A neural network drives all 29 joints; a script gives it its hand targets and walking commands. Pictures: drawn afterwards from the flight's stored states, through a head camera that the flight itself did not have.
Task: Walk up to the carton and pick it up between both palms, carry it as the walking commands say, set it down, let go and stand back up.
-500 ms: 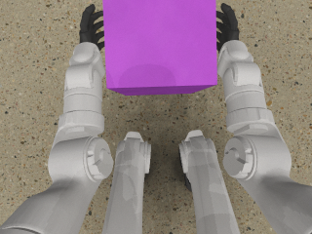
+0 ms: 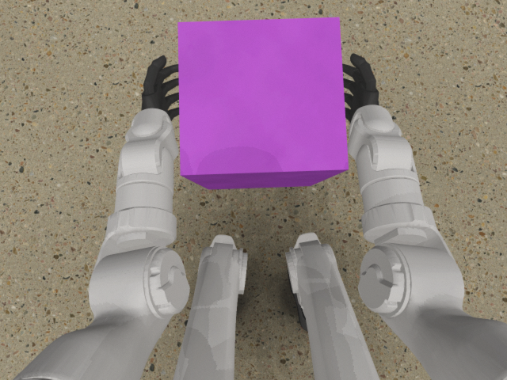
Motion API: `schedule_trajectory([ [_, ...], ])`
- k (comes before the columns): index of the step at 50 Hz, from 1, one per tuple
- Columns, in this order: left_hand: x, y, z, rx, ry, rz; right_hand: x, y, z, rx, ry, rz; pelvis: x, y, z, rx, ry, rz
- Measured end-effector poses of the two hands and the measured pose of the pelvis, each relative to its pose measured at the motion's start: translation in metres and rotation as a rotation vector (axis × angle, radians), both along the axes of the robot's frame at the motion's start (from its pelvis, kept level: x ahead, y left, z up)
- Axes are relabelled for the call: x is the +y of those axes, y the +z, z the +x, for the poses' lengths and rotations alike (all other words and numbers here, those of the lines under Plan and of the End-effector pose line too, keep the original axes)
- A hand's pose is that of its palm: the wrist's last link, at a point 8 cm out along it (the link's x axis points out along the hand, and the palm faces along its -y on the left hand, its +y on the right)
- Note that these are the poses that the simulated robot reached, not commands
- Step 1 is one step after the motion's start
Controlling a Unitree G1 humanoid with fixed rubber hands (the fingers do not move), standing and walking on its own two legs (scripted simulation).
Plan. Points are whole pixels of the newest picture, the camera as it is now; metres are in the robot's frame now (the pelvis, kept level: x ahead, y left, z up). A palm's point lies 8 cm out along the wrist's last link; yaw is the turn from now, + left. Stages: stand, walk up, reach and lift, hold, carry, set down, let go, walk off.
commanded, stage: reach and lift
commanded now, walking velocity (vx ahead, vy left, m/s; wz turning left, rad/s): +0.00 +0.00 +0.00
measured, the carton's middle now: (259, 123) +0.49 +0.01 -0.13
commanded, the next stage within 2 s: none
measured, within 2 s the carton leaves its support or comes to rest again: neither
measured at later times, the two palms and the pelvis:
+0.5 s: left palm (138, 105) +0.46 +0.16 +0.01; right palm (385, 102) +0.46 -0.14 +0.01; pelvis +0.02 +0.00 +0.06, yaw +0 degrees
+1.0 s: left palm (111, 96) +0.44 +0.16 +0.08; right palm (422, 91) +0.44 -0.14 +0.08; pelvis +0.04 +0.00 +0.13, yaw +0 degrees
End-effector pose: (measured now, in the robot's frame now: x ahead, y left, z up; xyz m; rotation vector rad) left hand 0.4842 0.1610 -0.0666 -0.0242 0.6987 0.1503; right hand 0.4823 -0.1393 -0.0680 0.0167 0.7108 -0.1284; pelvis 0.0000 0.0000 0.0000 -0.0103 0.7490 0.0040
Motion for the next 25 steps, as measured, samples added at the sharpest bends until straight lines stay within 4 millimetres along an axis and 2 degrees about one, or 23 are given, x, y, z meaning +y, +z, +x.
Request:
schedule_trajectory([
  [25,0.000,0.075,-0.020,-0.005,0.006,-0.003,-0.001,0.075,-0.020,-0.005,-0.003,0.004,0.000,0.064,0.019,-0.078,-0.002,0.002],
])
